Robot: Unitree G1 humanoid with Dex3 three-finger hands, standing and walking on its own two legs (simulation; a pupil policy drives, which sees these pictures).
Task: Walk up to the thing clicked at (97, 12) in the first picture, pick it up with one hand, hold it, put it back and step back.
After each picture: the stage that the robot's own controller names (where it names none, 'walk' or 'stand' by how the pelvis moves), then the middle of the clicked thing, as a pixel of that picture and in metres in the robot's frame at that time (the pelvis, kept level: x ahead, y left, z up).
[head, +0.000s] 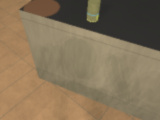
stand; (93, 10) +0.83 -0.06 +0.02
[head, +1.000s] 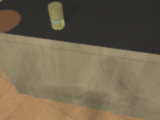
walk; (56, 16) +0.71 +0.16 +0.03
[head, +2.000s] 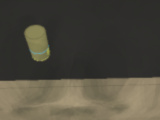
stand; (38, 44) +0.45 +0.16 +0.06
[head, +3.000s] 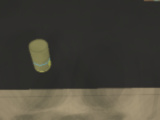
stand; (40, 56) +0.45 +0.16 +0.02
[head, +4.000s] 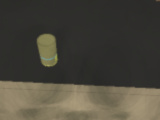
stand; (47, 50) +0.47 +0.14 +0.02
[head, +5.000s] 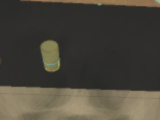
stand; (50, 56) +0.47 +0.13 +0.01
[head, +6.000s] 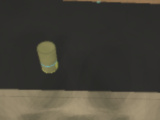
stand; (48, 57) +0.46 +0.14 +0.01
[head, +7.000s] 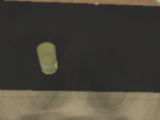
stand; (47, 58) +0.46 +0.14 +0.01
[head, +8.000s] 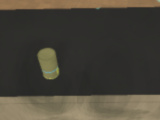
rise first; (49, 64) +0.44 +0.16 +0.02
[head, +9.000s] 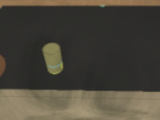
go down; (53, 58) +0.46 +0.15 +0.02
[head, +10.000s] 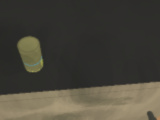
go down; (31, 55) +0.44 +0.15 +0.03
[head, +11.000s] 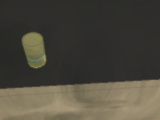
approach; (35, 51) +0.46 +0.15 +0.04
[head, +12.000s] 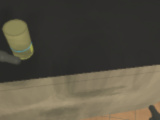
close in; (19, 40) +0.46 +0.16 +0.07
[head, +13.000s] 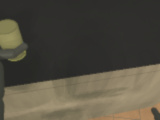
close; (11, 41) +0.46 +0.19 +0.08
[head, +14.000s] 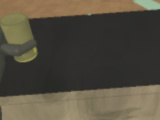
lift; (20, 38) +0.35 +0.16 +0.25
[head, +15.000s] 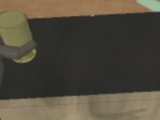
hold; (18, 38) +0.33 +0.16 +0.27
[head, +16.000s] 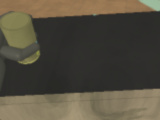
hold; (22, 39) +0.32 +0.15 +0.27
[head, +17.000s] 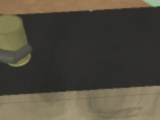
crouch; (13, 42) +0.32 +0.17 +0.25
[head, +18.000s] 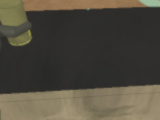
crouch; (15, 22) +0.40 +0.19 +0.25
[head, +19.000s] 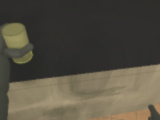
lower; (18, 44) +0.46 +0.17 +0.07
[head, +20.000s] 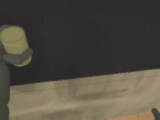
lower; (17, 47) +0.44 +0.18 +0.07
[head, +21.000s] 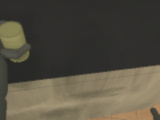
lower; (14, 43) +0.45 +0.18 +0.07
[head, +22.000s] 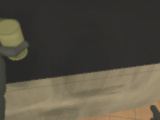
lower; (12, 40) +0.46 +0.18 +0.07
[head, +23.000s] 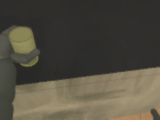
loosen; (25, 47) +0.44 +0.15 +0.08
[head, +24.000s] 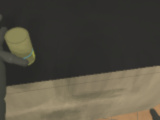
withdraw; (21, 47) +0.45 +0.16 +0.07
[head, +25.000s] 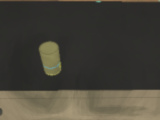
sink last; (50, 59) +0.43 +0.14 +0.05
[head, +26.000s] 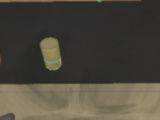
stand; (51, 54) +0.46 +0.15 +0.05
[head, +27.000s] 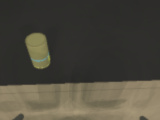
stand; (38, 51) +0.44 +0.16 +0.07
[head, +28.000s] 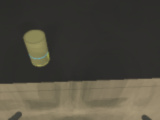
stand; (37, 49) +0.44 +0.16 +0.08
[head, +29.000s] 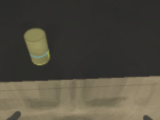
stand; (38, 47) +0.45 +0.16 +0.08
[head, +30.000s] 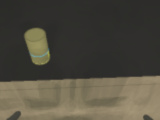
stand; (38, 47) +0.45 +0.16 +0.08
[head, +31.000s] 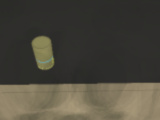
stand; (43, 53) +0.45 +0.16 +0.04
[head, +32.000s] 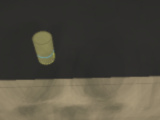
walk; (44, 48) +0.47 +0.15 +0.02
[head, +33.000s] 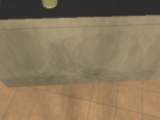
walk; out of the picture +0.72 +0.18 +0.05
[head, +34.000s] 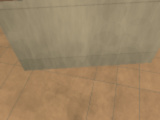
stand; out of the picture +1.05 +0.16 +0.03
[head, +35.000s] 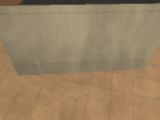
stand; out of the picture +1.03 +0.15 +0.02
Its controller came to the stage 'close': yes
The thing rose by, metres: 0.24
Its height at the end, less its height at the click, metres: +0.00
